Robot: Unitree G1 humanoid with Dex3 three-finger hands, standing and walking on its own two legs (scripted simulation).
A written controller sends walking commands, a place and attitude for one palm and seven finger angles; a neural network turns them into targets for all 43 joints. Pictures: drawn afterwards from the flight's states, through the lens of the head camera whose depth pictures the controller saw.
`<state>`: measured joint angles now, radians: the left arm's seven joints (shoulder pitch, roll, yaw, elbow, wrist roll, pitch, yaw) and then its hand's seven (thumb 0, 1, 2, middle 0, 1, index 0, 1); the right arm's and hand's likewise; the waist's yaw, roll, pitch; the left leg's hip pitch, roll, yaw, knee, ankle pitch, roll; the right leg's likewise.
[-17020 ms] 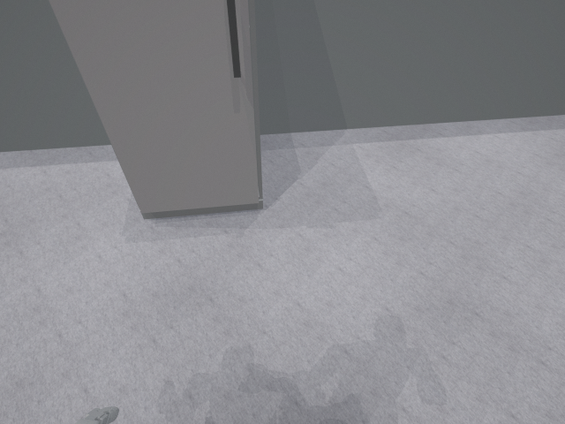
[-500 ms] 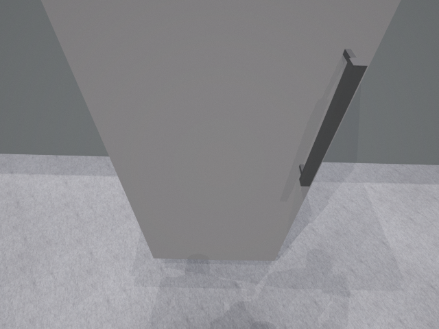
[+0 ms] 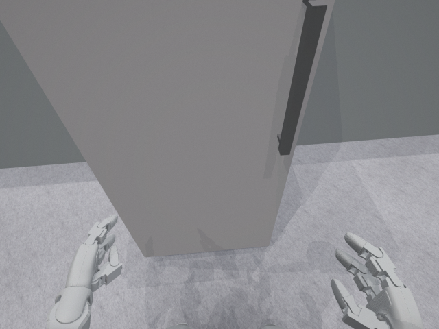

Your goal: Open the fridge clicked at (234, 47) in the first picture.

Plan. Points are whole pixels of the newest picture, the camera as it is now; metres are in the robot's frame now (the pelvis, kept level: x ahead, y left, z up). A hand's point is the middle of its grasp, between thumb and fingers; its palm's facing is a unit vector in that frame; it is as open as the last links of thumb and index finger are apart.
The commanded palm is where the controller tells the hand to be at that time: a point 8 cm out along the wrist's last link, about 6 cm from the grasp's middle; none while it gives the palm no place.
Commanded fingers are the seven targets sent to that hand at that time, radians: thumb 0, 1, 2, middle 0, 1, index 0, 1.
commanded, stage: raise the hand to about handle height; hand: right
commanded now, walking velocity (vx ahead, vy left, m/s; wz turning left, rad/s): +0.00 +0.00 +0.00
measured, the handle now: (293, 88) +0.52 -0.14 +0.18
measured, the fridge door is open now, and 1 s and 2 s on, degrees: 0 0 0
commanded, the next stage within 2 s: move the hooked fingers beside the handle in 1.64 s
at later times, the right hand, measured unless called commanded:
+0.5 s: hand (390, 248) +0.22 -0.23 +0.11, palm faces -0.04 +1.00 -0.07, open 11.8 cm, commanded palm +0.20 -0.29 +0.13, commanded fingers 0.00 0.24 -0.41 0.28 1.03 0.28 1.03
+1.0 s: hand out of the picture +0.26 -0.28 +0.19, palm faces +0.00 +1.00 -0.08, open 13.9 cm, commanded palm +0.24 -0.33 +0.20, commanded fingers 0.00 0.50 -0.30 0.30 1.20 0.30 1.20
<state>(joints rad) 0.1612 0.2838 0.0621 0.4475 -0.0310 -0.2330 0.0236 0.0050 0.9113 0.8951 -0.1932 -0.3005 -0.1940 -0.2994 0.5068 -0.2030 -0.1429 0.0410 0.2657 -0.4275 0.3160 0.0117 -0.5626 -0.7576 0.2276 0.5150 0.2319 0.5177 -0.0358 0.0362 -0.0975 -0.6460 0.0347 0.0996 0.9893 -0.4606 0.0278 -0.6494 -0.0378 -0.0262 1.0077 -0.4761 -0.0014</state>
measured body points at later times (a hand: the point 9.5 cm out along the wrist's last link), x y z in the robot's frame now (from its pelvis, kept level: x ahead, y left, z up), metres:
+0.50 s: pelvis +0.00 -0.02 +0.03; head +0.01 -0.02 +0.48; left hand +0.15 +0.23 -0.05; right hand +0.22 -0.29 +0.12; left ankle +0.03 +0.10 -0.68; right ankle +0.02 -0.12 -0.68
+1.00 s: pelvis +0.01 -0.01 +0.05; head +0.00 -0.01 +0.50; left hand +0.21 +0.20 -0.01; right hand +0.26 -0.34 +0.19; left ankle +0.03 +0.10 -0.68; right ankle +0.02 -0.12 -0.68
